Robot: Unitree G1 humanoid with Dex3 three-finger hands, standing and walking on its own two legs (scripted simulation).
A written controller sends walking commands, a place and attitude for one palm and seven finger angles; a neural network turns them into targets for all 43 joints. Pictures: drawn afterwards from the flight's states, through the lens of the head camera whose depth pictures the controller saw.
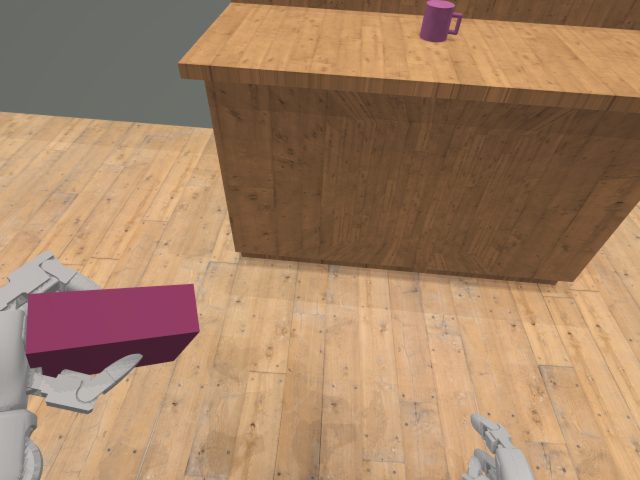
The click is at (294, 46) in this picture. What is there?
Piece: table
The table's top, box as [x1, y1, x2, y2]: [178, 2, 639, 112]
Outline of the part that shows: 178,62 181,78 639,112 639,30 462,18 458,33 456,35 448,34 446,40 443,42 429,42 419,37 423,16 421,15 231,2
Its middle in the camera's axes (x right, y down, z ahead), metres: +0.36 -0.56 +1.15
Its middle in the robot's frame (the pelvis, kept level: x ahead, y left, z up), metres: +1.26 -0.28 +0.06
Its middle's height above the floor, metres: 0.83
